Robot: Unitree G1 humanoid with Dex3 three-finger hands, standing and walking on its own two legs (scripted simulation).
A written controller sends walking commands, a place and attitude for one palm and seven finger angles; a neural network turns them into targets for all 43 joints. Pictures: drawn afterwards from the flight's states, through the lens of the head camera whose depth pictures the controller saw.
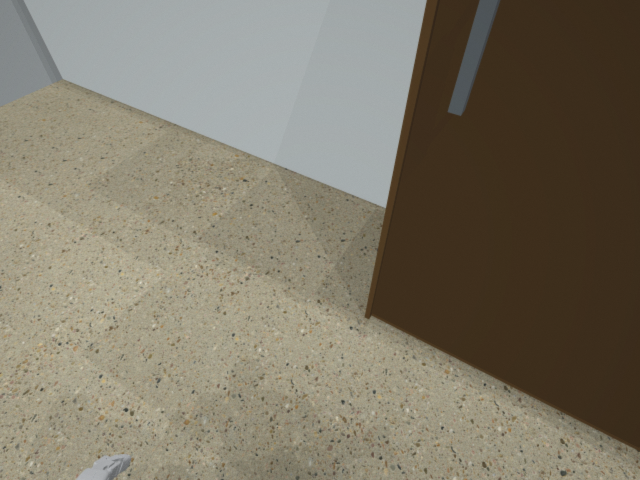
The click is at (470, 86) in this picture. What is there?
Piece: wardrobe's sliding door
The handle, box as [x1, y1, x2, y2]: [448, 0, 499, 115]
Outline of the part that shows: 499,0 479,1 448,108 449,112 460,115 464,110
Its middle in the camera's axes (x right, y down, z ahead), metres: +0.25 -0.32 +0.60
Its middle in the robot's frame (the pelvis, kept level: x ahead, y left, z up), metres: +0.71 -0.21 +0.24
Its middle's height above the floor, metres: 1.01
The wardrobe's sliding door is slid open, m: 0.00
